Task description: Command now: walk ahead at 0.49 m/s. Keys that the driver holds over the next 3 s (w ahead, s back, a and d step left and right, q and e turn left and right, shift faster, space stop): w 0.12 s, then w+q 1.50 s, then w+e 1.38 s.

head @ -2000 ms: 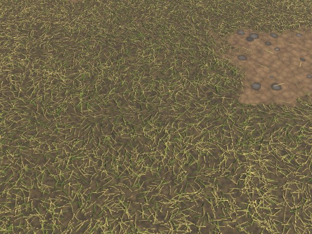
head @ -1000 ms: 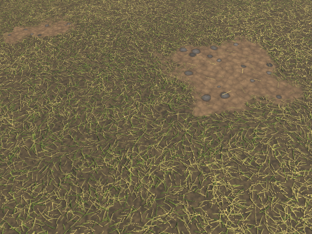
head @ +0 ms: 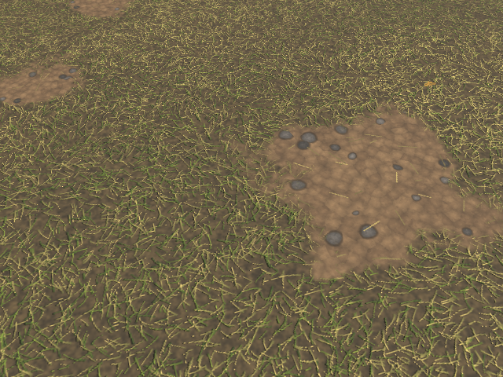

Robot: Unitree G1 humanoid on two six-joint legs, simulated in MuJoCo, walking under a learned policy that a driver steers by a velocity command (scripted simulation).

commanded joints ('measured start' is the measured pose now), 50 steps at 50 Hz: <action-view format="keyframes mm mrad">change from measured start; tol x32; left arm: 1 -15 42 6 -57 6 -13 -3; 50 -43 87 30 -62 23 -39 -14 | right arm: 1 -57 -152 -30 -67 8 -14 -16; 50 -68 -170 -68 -239 14 29 -28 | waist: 1 30 76 26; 11 -9 108 34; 16 172 -188 -459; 23 34 -51 -8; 36 96 -3 62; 42 -63 230 -406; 50 61 68 -56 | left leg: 1 -42 266 -181 -176 125 145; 13 157 282 -191 198 490 60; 17 -616 114 -196 1031 -375 -55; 30 -500 222 -83 507 182 -85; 39 -145 49 76 314 -23 58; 42 556 434 -906 31 -300 354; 50 -51 254 -362 -55 244 213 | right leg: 1 -18 -19 4 -164 174 19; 11 67 82 -24 -521 129 -26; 15 1097 -259 445 -522 20 -270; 23 484 -132 34 -863 118 -190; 34 687 -157 -222 -842 250 -155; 39 700 -122 -306 -379 784 -83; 42 -108 166 11 407 -463 25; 50 38 32 2 -8 -66 47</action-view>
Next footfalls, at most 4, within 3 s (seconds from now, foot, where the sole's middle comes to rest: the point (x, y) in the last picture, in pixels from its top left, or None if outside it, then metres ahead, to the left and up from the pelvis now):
0.28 right None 0.34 -0.16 -0.78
0.80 left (191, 353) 0.56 0.15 -0.78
1.28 right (210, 245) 0.91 0.10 -0.78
1.76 left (100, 247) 0.91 0.44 -0.78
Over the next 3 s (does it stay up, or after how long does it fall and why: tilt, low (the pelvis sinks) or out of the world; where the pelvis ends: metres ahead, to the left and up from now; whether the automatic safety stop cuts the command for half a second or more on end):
stays up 1.48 0.68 -0.14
